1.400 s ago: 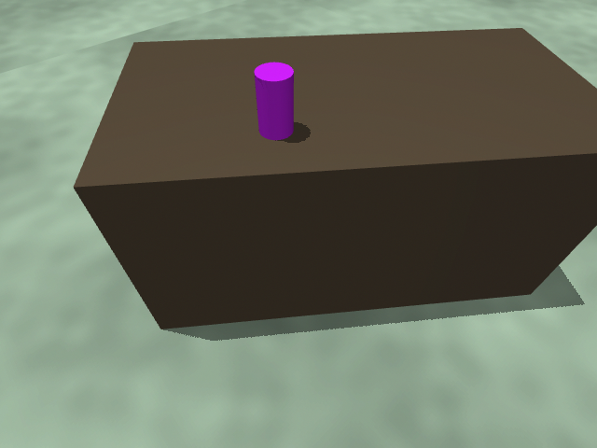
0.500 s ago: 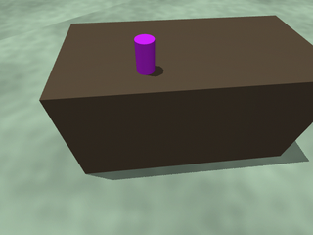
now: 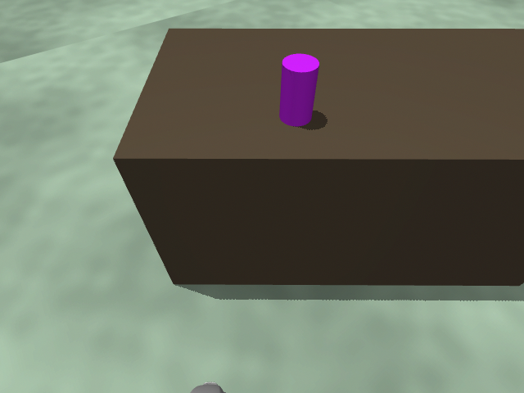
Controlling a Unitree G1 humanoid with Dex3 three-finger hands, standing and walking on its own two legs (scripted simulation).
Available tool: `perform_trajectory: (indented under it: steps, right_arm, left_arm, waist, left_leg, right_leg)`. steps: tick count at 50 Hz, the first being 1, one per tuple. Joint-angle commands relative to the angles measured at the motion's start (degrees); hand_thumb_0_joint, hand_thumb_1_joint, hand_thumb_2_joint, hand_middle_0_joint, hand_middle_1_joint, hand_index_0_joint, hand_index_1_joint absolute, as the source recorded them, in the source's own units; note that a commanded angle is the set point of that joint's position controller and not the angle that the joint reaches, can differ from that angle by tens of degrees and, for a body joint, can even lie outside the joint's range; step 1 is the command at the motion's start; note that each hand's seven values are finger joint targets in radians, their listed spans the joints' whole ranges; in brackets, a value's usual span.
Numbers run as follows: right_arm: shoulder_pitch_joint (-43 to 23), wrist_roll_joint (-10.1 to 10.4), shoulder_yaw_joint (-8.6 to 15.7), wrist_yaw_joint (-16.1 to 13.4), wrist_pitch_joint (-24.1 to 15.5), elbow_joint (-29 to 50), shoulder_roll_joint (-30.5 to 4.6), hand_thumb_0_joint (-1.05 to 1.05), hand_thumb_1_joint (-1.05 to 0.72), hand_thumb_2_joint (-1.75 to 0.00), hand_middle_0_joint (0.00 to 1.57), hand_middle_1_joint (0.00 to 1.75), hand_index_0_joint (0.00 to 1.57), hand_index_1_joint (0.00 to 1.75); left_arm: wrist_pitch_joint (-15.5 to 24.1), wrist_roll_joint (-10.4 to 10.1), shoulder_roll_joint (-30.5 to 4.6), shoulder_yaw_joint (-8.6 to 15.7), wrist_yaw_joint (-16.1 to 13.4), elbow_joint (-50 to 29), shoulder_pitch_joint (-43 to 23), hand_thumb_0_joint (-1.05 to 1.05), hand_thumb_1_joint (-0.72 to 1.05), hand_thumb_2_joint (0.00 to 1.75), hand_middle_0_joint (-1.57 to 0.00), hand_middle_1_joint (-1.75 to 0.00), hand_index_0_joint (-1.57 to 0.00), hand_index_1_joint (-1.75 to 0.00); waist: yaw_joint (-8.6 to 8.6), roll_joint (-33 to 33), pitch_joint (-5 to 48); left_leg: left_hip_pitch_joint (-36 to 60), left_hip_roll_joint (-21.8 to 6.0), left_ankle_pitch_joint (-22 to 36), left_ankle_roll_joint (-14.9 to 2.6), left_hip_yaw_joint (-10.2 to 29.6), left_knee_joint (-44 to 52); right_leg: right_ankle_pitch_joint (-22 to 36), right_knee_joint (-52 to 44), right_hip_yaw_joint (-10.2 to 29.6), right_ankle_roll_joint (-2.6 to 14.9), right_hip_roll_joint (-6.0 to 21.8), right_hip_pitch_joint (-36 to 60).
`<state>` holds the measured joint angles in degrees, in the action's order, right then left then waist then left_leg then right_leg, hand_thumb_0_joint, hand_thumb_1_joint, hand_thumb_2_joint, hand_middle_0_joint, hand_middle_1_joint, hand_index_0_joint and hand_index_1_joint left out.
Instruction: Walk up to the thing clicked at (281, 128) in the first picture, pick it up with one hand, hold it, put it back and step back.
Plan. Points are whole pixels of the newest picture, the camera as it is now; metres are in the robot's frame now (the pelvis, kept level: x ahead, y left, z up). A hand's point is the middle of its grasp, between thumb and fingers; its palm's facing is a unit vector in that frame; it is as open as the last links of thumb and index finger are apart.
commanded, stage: walk up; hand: right
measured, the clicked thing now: (297, 91) +0.80 -0.08 +0.01
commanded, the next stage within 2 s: none
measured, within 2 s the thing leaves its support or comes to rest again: neither
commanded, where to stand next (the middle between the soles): +0.32 +0.13 m, yaw +1 degrees
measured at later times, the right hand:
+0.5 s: hand (378, 358) +0.22 -0.19 -0.17, palm faces -0.09 +0.95 -0.31, open 7.4 cm
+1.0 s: hand (317, 258) +0.41 -0.10 -0.14, palm faces -0.10 +0.91 -0.40, open 7.4 cm
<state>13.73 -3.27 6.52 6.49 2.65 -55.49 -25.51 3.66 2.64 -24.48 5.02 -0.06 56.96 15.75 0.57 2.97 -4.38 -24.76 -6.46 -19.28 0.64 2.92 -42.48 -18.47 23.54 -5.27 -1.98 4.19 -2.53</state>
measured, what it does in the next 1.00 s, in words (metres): walks ahead: left foot, then right foot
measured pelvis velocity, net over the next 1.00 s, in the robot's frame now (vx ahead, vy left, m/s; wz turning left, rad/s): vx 0.27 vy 0.15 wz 0.03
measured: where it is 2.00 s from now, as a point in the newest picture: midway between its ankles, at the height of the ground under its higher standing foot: (225, 377)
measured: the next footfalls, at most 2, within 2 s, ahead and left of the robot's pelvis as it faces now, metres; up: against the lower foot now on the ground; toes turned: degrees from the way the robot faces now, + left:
left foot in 0.04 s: +0.14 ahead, +0.18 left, +0.00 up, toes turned +4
right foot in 0.44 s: +0.29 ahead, -0.04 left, +0.00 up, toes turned -1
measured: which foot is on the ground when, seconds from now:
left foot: up 0.00-0.02, down 0.04-0.46, up 0.48-0.76, down 0.78-1.00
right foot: down 0.00-0.08, up 0.10-0.42, down 0.44-0.80, up 0.82-1.00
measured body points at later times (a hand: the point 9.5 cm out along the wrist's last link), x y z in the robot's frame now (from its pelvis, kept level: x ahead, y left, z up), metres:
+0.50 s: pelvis +0.17 +0.07 -0.02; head +0.18 +0.05 +0.43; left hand +0.22 +0.40 -0.11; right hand +0.22 -0.24 -0.15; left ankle +0.11 +0.17 -0.71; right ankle +0.25 -0.04 -0.73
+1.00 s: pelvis +0.27 +0.15 -0.02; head +0.30 +0.17 +0.43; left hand +0.30 +0.47 -0.15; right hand +0.41 -0.15 -0.12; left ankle +0.33 +0.27 -0.73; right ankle +0.26 +0.00 -0.71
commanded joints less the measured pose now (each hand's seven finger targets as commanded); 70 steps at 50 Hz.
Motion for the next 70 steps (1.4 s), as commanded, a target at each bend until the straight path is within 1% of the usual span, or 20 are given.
perform_trajectory:
  steps: [1,3,4,5,9,14,20,21,23,24,28,35,38,39,40,41,51,55,60,70]
  right_arm:
    - [2.68,0.73,3.07,-0.21,-2.79,4.7,-8.26,0.0,-0.9,-0.9,0.2,0.3,0.2,0.3]
    - [15.23,0.14,5.33,-1.69,-3.22,2.27,-14.24,0.0,-0.9,-0.9,0.2,0.3,0.2,0.3]
    - [14.78,0.83,5.52,-1.92,-3.95,4.61,-20.05,0.0,-0.9,-0.9,0.2,0.3,0.2,0.3]
    - [10.86,2.55,5.85,-2.16,-3.77,5.76,-21.86,0.0,-0.9,-0.9,0.2,0.3,0.2,0.3]
    - [3.46,2.39,2.6,-3.85,-5.13,9.59,-13.48,0.0,-0.9,-0.9,0.2,0.3,0.2,0.3]
    - [5.97,1.53,2.4,-3.31,-5.76,11.77,-12.76,0.0,-0.9,-0.9,0.2,0.3,0.2,0.3]
    - [2.32,2.1,1.34,-2.99,-4.87,15.99,-10.5,0.0,-0.9,-0.9,0.2,0.3,0.2,0.3]
    - [3.47,2.44,0.38,-3.04,-4.81,16.34,-7.89,0.0,-0.9,-0.9,0.2,0.3,0.2,0.3]
    - [7.15,2.17,-0.35,-3.45,-4.3,17.2,-6.69,0.0,-0.9,-0.9,0.2,0.3,0.2,0.3]
    - [7.14,1.83,0.96,-4.01,-3.61,15.71,-10.83,0.0,-0.9,-0.9,0.2,0.3,0.2,0.3]
    - [8.45,2.27,1.05,-3.32,-3.58,13.09,-9.93,0.0,-0.9,-0.9,0.2,0.3,0.2,0.3]
    - [2.52,2.48,0.14,-3.94,-4.2,12.78,-5.84,0.0,-0.9,-0.9,0.2,0.3,0.2,0.3]
    - [7.52,2.43,0.63,-5.53,-5.58,9.24,-7.56,0.0,-0.9,-0.9,0.2,0.3,0.2,0.3]
    - [7.85,2.06,1.38,-6.04,-6.06,9.19,-11.41,0.0,-0.9,-0.9,0.2,0.3,0.2,0.3]
    - [5.39,2.07,1.18,-6.33,-6.36,11.42,-14.1,0.0,-0.9,-0.9,0.2,0.3,0.2,0.3]
    - [2.33,3.26,1.66,-6.36,-5.96,11.47,-16.34,0.0,-0.9,-0.9,0.2,0.3,0.2,0.3]
    - [-5.79,2.85,-0.49,-7.82,-4.98,10.59,-12.79,0.0,-0.9,-0.9,0.2,0.3,0.2,0.3]
    - [-7.31,4.25,-1.84,-8.09,-4.34,9.34,-7.7,0.0,-0.9,-0.9,0.2,0.3,0.2,0.3]
    - [-7.12,3.26,-1.78,-7.45,-5.66,5.5,-10.58,0.0,-0.9,-0.9,0.2,0.3,0.2,0.3]
    - [-9.26,2.97,-3.36,-7.07,-5.58,0.56,-9.57,0.0,-0.9,-0.9,0.2,0.3,0.2,0.3]
  left_arm:
    - [1.25,-0.46,-15.46,3.19,-0.47,-7.18,-6.22,0.0,0.9,0.9,-0.2,-0.3,-0.2,-0.3]
    - [0.41,-0.38,-9.29,1.12,-0.15,-7.98,-1.69,0.0,0.9,0.9,-0.2,-0.3,-0.2,-0.3]
    - [0.54,-2.24,-7.09,0.37,-0.3,-9.99,-2.86,0.0,0.9,0.9,-0.2,-0.3,-0.2,-0.3]
    - [0.54,-1.64,-12.77,1.0,-0.93,-9.63,-5.57,0.0,0.9,0.9,-0.2,-0.3,-0.2,-0.3]
    - [0.04,-2.99,-13.56,1.13,0.21,-5.02,3.02,0.0,0.9,0.9,-0.2,-0.3,-0.2,-0.3]
    - [0.25,-1.77,-11.4,1.57,1.36,-8.17,-0.08,0.0,0.9,0.9,-0.2,-0.3,-0.2,-0.3]
    - [2.1,-1.67,-10.01,2.67,0.66,-8.05,7.9,0.0,0.9,0.9,-0.2,-0.3,-0.2,-0.3]
    - [2.63,-1.41,-12.09,3.63,-0.06,-7.42,12.42,0.0,0.9,0.9,-0.2,-0.3,-0.2,-0.3]
    - [3.35,-1.16,-19.57,5.04,-1.01,-10.62,12.87,0.0,0.9,0.9,-0.2,-0.3,-0.2,-0.3]
    - [3.06,-2.15,-18.87,4.48,-0.97,-11.3,9.36,0.0,0.9,0.9,-0.2,-0.3,-0.2,-0.3]
    - [3.42,-2.11,-14.88,3.07,-0.91,-12.65,5.07,0.0,0.9,0.9,-0.2,-0.3,-0.2,-0.3]
    - [2.05,-1.27,-13.42,1.43,-0.44,-13.97,3.86,0.0,0.9,0.9,-0.2,-0.3,-0.2,-0.3]
    - [0.18,-2.49,-10.38,-0.2,-0.58,-14.4,0.86,0.0,0.9,0.9,-0.2,-0.3,-0.2,-0.3]
    - [-0.3,-2.81,-7.02,-1.31,-0.56,-14.32,3.42,0.0,0.9,0.9,-0.2,-0.3,-0.2,-0.3]
    - [-1.4,-3.52,-5.31,-2.13,-0.77,-13.86,5.99,0.0,0.9,0.9,-0.2,-0.3,-0.2,-0.3]
    - [-2.63,-3.4,-10.64,-0.7,-1.51,-11.07,5.95,0.0,0.9,0.9,-0.2,-0.3,-0.2,-0.3]
    - [-2.9,-1.79,-8.83,0.24,-0.54,-5.31,4.12,0.0,0.9,0.9,-0.2,-0.3,-0.2,-0.3]
    - [-2.41,-1.17,-15.28,1.5,0.0,-7.5,-4.87,0.0,0.9,0.9,-0.2,-0.3,-0.2,-0.3]
    - [-2.84,-1.65,-10.64,-0.17,0.28,-6.61,-5.81,0.0,0.9,0.9,-0.2,-0.3,-0.2,-0.3]
    - [-3.23,-2.07,-10.28,-0.93,0.8,-4.07,-10.27,0.0,0.9,0.9,-0.2,-0.3,-0.2,-0.3]
  waist:
    - [-4.54,-8.16,2.07]
    - [-10.46,11.65,7.08]
    - [-10.02,24.59,5.9]
    - [-8.09,13.02,4.6]
    - [-0.78,5.28,-0.47]
    - [-2.42,5.9,-2.89]
    - [2.67,0.36,2.99]
    - [5.1,-4.97,5.81]
    - [4.09,-13.92,5.49]
    - [2.17,-6.54,3.16]
    - [-0.11,-9.44,-2.0]
    - [1.21,-13.99,2.44]
    - [-2.65,-6.29,6.38]
    - [-2.53,4.18,8.42]
    - [-0.95,8.48,9.21]
    - [-1.3,6.72,9.61]
    - [1.03,6.91,8.3]
    - [-1.01,-8.9,5.1]
    - [-0.14,-4.47,8.07]
    - [-0.5,-3.24,5.82]
  left_leg:
    - [17.17,4.38,6.42,-0.36,-9.58,8.62]
    - [29.87,2.06,-10.6,-4.89,1.95,16.41]
    - [26.95,-10.96,-18.21,-10.19,34.2,32.4]
    - [20.01,-16.25,-25.19,-16.11,42.02,34.35]
    - [11.63,-7.07,-8.5,-11.04,15.21,28.22]
    - [10.39,-8.04,-0.97,-15.38,10.9,28.96]
    - [4.22,-3.9,7.57,-11.14,3.64,13.5]
    - [1.24,-0.77,9.25,-8.98,0.92,2.97]
    - [-14.05,10.18,-12.08,-3.19,-0.38,-22.23]
    - [-13.61,6.14,-12.7,-3.21,4.32,-26.65]
    - [-9.75,3.03,-2.5,-1.43,4.86,-20.77]
    - [4.82,4.86,4.86,-0.29,-5.97,1.49]
    - [18.06,6.54,17.38,-1.85,-7.03,11.75]
    - [21.54,-1.76,20.51,-3.98,3.43,14.99]
    - [17.37,-14.7,18.43,-10.09,23.42,20.76]
    - [12.4,-16.55,6.6,-15.43,26.31,22.14]
    - [8.16,-9.33,24.1,-11.3,8.23,10.24]
    - [7.3,4.07,-0.58,-2.28,-4.1,0.24]
    - [10.29,-4.06,11.03,-6.65,5.21,10.17]
    - [9.7,-1.23,6.09,-3.64,1.18,14.94]
  right_leg:
    - [2.56,3.79,1.28,9.82,9.08,-15.74]
    - [0.52,36.12,-3.05,6.85,1.84,-25.74]
    - [-18.17,44.3,2.73,5.15,-8.21,-36.25]
    - [-17.39,47.61,10.14,6.14,-3.62,-34.84]
    - [-1.77,39.49,9.58,5.14,2.16,-29.13]
    - [-2.21,24.55,4.2,2.56,1.47,-25.67]
    - [8.38,8.39,-0.23,3.67,-4.35,-3.4]
    - [7.23,5.25,3.4,4.04,-2.65,3.86]
    - [-13.45,-10.87,43.96,15.16,21.34,6.16]
    - [-16.42,-9.43,45.4,19.49,23.93,0.05]
    - [-3.14,-8.11,22.04,14.21,12.94,-9.75]
    - [29.18,4.52,6.07,12.85,7.81,-14.05]
    - [18.6,18.01,3.83,9.04,4.7,-20.11]
    - [6.15,25.3,2.14,6.3,0.63,-24.21]
    - [-13.79,30.39,5.69,3.77,-4.68,-25.21]
    - [-17.27,35.31,9.37,4.33,-2.22,-21.2]
    - [-4.46,14.9,3.79,3.98,-2.9,-13.21]
    - [9.03,3.92,21.26,13.02,9.77,-19.23]
    - [8.47,11.61,9.93,5.93,1.19,-15.0]
    - [4.53,3.43,12.45,6.64,2.72,-12.67]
